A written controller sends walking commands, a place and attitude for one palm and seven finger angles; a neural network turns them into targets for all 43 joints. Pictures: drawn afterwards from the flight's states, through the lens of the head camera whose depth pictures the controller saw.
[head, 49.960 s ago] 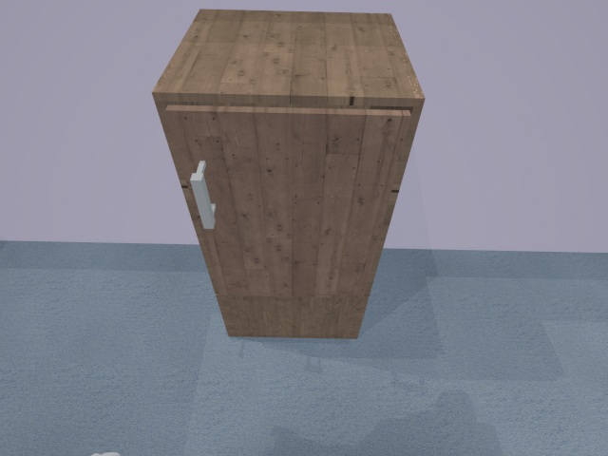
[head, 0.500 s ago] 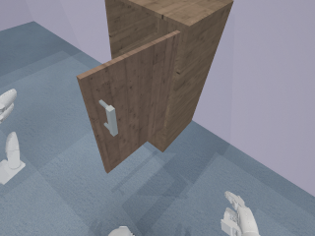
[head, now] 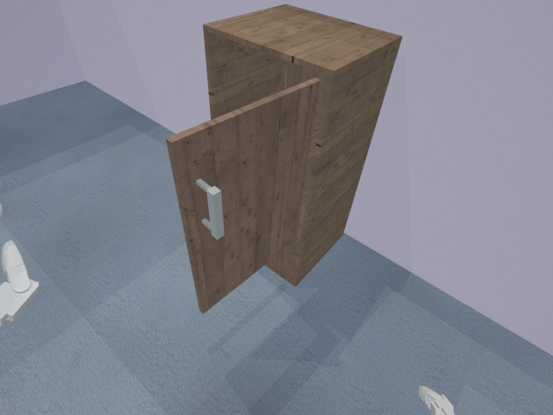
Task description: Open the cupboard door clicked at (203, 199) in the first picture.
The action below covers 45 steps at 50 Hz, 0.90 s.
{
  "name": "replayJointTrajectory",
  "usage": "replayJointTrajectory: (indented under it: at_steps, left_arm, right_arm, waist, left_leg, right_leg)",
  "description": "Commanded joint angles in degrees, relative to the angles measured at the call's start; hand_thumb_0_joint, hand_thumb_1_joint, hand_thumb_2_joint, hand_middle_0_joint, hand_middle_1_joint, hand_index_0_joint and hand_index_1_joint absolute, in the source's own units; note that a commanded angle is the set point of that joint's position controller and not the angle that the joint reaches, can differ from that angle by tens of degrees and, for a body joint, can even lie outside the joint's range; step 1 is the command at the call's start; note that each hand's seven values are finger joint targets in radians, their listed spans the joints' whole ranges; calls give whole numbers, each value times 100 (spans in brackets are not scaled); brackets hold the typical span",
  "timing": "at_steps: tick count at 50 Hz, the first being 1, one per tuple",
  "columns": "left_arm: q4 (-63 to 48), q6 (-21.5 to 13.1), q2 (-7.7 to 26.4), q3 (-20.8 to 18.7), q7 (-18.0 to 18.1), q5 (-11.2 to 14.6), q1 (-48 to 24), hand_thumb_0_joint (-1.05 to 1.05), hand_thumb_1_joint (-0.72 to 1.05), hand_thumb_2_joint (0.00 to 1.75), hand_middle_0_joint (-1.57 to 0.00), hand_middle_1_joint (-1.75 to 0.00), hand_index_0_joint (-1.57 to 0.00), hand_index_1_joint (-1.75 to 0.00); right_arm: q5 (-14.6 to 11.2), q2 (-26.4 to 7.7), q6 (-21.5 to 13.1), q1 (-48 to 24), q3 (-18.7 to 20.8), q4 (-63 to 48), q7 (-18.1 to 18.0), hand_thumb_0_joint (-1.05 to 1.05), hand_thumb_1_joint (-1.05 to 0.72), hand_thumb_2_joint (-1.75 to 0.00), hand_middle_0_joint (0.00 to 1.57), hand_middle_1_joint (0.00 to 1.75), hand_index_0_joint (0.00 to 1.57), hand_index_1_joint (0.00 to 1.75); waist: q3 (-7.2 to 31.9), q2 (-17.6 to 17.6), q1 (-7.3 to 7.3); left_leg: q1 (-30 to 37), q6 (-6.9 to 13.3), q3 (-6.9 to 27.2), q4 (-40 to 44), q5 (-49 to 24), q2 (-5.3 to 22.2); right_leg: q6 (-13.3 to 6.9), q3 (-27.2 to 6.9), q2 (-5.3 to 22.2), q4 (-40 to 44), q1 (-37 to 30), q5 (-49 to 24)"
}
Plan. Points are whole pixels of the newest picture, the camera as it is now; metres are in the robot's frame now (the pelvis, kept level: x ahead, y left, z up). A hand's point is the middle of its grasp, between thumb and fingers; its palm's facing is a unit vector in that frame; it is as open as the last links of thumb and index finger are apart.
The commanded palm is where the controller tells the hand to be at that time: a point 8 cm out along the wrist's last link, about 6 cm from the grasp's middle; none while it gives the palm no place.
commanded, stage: stop stepping back and stand still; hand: left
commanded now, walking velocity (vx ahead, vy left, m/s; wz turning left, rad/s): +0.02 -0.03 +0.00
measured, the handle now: (209, 209) +0.52 +0.17 -0.02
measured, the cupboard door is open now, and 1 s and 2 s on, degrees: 85 85 85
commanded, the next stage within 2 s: let the arm hang, fingers relaxed in 0.14 s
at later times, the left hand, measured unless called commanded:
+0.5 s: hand out of the picture +0.10 +0.17 -0.15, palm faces -0.01 -0.98 -0.18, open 7.4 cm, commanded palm none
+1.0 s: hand out of the picture -0.04 +0.16 -0.16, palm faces +0.05 -0.98 -0.21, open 7.4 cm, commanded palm none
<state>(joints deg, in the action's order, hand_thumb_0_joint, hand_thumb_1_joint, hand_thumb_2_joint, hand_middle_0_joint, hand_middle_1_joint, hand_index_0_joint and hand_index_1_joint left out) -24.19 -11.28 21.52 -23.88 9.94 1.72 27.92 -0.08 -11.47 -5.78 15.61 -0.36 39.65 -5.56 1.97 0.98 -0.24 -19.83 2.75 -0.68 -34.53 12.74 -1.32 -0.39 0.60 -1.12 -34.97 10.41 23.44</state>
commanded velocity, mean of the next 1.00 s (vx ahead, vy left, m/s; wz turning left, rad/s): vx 0.00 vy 0.00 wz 0.00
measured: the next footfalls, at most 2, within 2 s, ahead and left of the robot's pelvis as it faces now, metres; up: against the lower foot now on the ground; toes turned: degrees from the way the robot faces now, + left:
none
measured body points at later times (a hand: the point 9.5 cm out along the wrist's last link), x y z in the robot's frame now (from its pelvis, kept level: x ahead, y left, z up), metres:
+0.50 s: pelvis +0.01 -0.01 +0.00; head +0.01 +0.00 +0.45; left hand +0.10 +0.22 -0.14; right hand +0.11 -0.27 -0.12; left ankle +0.06 +0.09 -0.73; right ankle -0.03 -0.10 -0.73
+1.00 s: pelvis +0.01 -0.01 +0.01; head +0.01 -0.02 +0.46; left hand -0.04 +0.21 -0.14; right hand +0.00 -0.22 -0.16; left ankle +0.06 +0.09 -0.73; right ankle -0.03 -0.10 -0.73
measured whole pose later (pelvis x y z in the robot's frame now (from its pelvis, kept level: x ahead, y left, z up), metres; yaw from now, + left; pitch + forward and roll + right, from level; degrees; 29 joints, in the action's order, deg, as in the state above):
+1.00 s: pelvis +0.01 -0.01 +0.01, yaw +1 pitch -2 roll +0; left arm 66.9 0.2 8.4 0.4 2.2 0.0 19.8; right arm 0.8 -7.7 1.2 15.2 -0.4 66.7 -1.8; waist -2.9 -1.2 0.0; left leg -13.2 1.6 0.5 -23.2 7.5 -2.2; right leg -2.4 3.3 -1.4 -23.8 4.5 17.0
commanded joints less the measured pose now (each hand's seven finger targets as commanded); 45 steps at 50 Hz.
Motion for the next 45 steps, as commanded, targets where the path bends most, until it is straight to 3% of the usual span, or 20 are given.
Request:
replayJointTrajectory:
  at_steps: [1, 2, 4, 5, 7, 8, 10, 11, 12, 13, 15, 17, 19, 21, 23, 28, 30, 33, 42, 45]
  left_arm:
    - [-1589, -420, 1166, -554, 34, -119, -601, 0, 90, 90, -20, -30, -20, -30]
    - [-1651, -411, 1278, -640, 39, -87, -415, 0, 90, 90, -20, -30, -20, -30]
    - [-1672, -350, 1088, -554, 20, -76, 92, 0, 90, 90, -20, -30, -20, -30]
    - [-1697, -331, 1127, -603, 9, -73, 272, 0, 90, 90, -20, -30, -20, -30]
    - [-1453, -295, 1230, -772, -12, -12, 519, 0, 90, 90, -20, -30, -20, -30]
    - [-1451, -273, 1184, -722, -36, 46, 361, 0, 90, 90, -20, -30, -20, -30]
    - [-1345, -218, 1154, -723, -26, 99, 361, 0, 90, 90, -20, -30, -20, -30]
    - [-1344, -213, 1159, -714, -12, 105, 236, 0, 90, 90, -20, -30, -20, -30]
    - [2968, 532, 53, 1878, -808, -335, -439, 0, 90, 90, -20, -30, -20, -30]
    - [3076, 990, -141, 1685, -903, -410, -274, 0, 90, 90, -20, -30, -20, -30]
    - [3562, 1124, -340, 1815, -928, -378, -394, 0, 90, 90, -20, -30, -20, -30]
    - [4248, 1117, -214, 1849, -922, -390, -720, 0, 90, 90, -20, -30, -20, -30]
    - [5050, 1092, -34, 1872, -907, -362, -1002, 0, 90, 90, -20, -30, -20, -30]
    - [5906, 1093, 30, 1959, -886, -320, -1261, 0, 90, 90, -20, -30, -20, -30]
    - [6652, 1091, -32, 2076, -864, -281, -1279, 0, 90, 90, -20, -30, -20, -30]
    - [7945, 1064, -276, 2133, -849, -233, -975, 0, 90, 90, -20, -30, -20, -30]
    - [8251, 1064, -312, 2183, -863, -211, -917, 0, 90, 90, -20, -30, -20, -30]
    - [8581, 1073, -418, 2248, -858, -213, -846, 0, 90, 90, -20, -30, -20, -30]
    - [8965, 1088, -634, 2318, -787, -198, -494, 0, 90, 90, -20, -30, -20, -30]
    - [9015, 1095, -738, 2331, -766, -193, -423, 0, 90, 90, -20, -30, -20, -30]
  right_arm:
    - [114, -604, -563, -769, 162, -1046, 3, 0, -90, -90, 20, 30, 20, 30]
    - [106, -591, -601, -771, 166, -1049, 30, 0, -90, -90, 20, 30, 20, 30]
    - [95, -633, -567, -811, 133, -1091, 80, 0, -90, -90, 20, 30, 20, 30]
    - [97, -643, -526, -806, 127, -1127, 91, 0, -90, -90, 20, 30, 20, 30]
    - [143, -638, -403, -808, 147, -1157, 112, 0, -90, -90, 20, 30, 20, 30]
    - [113, -607, -360, -804, 156, -1157, 141, 0, -90, -90, 20, 30, 20, 30]
    - [34, -638, -239, -740, 226, -1118, 137, 0, -90, -90, 20, 30, 20, 30]
    - [14, -634, -210, -744, 212, -1101, 126, 0, -90, -90, 20, 30, 20, 30]
    - [57, -1317, -617, -947, 511, 315, 624, 0, -90, -90, 20, 30, 20, 30]
    - [28, -1227, -212, -418, 538, 338, 620, 0, -90, -90, 20, 30, 20, 30]
    - [62, -1063, 86, -464, 337, 276, 536, 0, -90, -90, 20, 30, 20, 30]
    - [124, -1078, 188, -641, 258, 322, 514, 0, -90, -90, 20, 30, 20, 30]
    - [152, -1089, 283, -767, 235, 490, 506, 0, -90, -90, 20, 30, 20, 30]
    - [177, -1053, 401, -827, 207, 769, 507, 0, -90, -90, 20, 30, 20, 30]
    - [175, -915, 458, -789, 133, 1050, 499, 0, -90, -90, 20, 30, 20, 30]
    - [134, -665, 509, -521, 88, 1668, 406, 0, -90, -90, 20, 30, 20, 30]
    - [112, -637, 541, -393, 88, 1864, 386, 0, -90, -90, 20, 30, 20, 30]
    - [91, -634, 578, -222, 111, 2082, 362, 0, -90, -90, 20, 30, 20, 30]
    - [85, -413, 629, 115, 93, 2450, 331, 0, -90, -90, 20, 30, 20, 30]
    - [103, -272, 634, 187, 81, 2527, 334, 0, -90, -90, 20, 30, 20, 30]
  waist:
    - [-213, -1045, -41]
    - [-18, -817, 21]
    - [196, -1037, 29]
    - [246, -1065, 3]
    - [238, -603, -49]
    - [235, -156, -68]
    - [17, 365, -87]
    - [8, 378, -116]
    - [77, 4, -338]
    - [417, -173, -221]
    - [369, 324, 0]
    - [274, 818, 89]
    - [119, 818, 76]
    - [-110, 215, 27]
    - [-122, -437, 40]
    - [29, -1078, 48]
    - [-98, -965, 23]
    - [-319, -311, -10]
    - [-612, 76, 1]
    - [-748, 36, -9]
  left_leg:
    - [12, 467, 2425, 2848, 2398, 1573]
    - [144, 450, 2049, 2618, 1871, 1475]
    - [125, 154, 1231, 2217, 1253, 1078]
    - [-9, -19, 917, 1965, 1061, 841]
    - [14, -239, 547, 1199, 533, 489]
    - [185, -292, 419, 865, 557, 380]
    - [458, -277, 295, 120, 162, 344]
    - [510, -264, 261, 88, -37, 358]
    - [458, -197, 442, -683, -1391, 741]
    - [677, -146, 608, -315, -1941, 696]
    - [208, 198, 1017, 148, -2135, 892]
    - [48, 266, 1197, 385, -2199, 855]
    - [127, 149, 960, 471, -1896, 624]
    - [429, 30, 859, 717, -1520, 516]
    - [583, 34, 926, 1008, -1507, 573]
    - [900, 10, 887, 1254, -1130, 596]
    - [928, -6, 896, 1359, -823, 598]
    - [1025, 6, 871, 1412, -739, 642]
    - [1020, 29, 779, 1497, -535, 617]
    - [987, 8, 743, 1533, -470, 589]
  right_leg:
    - [-3, -59, -7, -830, 597, 367]
    - [-3, -44, 50, -351, 367, 299]
    - [-22, 185, 10, 832, -308, -214]
    - [-70, 122, 49, 1246, -559, -503]
    - [-297, -521, 490, 1736, -340, -662]
    - [-368, -889, 692, 1922, 56, -182]
    - [-567, -1318, 1071, 2205, 724, -34]
    - [-566, -1203, 1094, 2077, 709, -526]
    - [-478, -405, 1221, 759, 1195, -2143]
    - [-364, -425, 897, 441, 960, -2599]
    - [-122, -133, 506, 163, 572, -1812]
    - [-147, -213, 469, 337, 274, -1700]
    - [-245, -422, 694, 713, 75, -2049]
    - [-331, -515, 771, 981, 220, -1734]
    - [-275, -508, 682, 1126, 67, -1487]
    - [-300, -464, 686, 1560, -271, -1360]
    - [-329, -449, 679, 1701, -194, -1184]
    - [-303, -345, 660, 1809, -34, -1083]
    - [-281, -293, 633, 1878, 101, -805]
    - [-279, -312, 645, 1848, 219, -728]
